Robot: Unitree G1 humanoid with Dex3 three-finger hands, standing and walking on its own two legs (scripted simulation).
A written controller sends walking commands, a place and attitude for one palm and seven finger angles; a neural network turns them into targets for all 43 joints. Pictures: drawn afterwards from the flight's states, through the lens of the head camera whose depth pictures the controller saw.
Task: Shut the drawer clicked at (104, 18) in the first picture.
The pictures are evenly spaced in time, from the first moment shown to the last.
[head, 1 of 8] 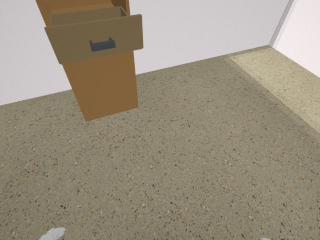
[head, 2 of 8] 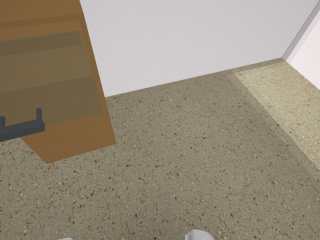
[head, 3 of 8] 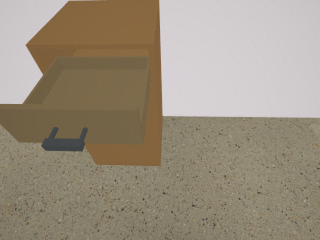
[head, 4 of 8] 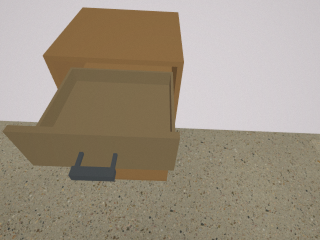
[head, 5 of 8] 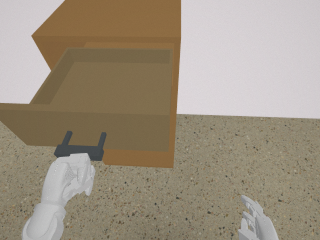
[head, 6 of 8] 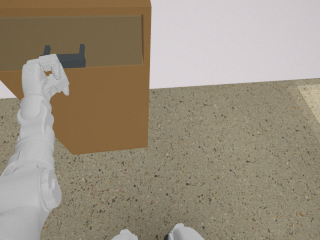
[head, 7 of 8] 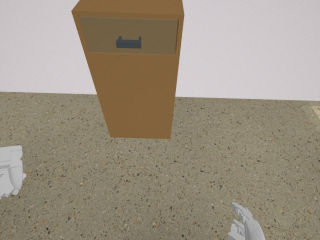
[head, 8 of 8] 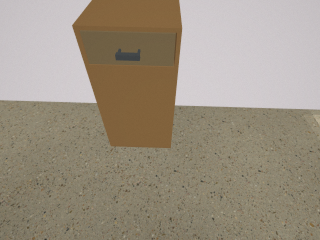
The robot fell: no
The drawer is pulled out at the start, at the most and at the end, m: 0.30 0.30 0.00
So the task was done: yes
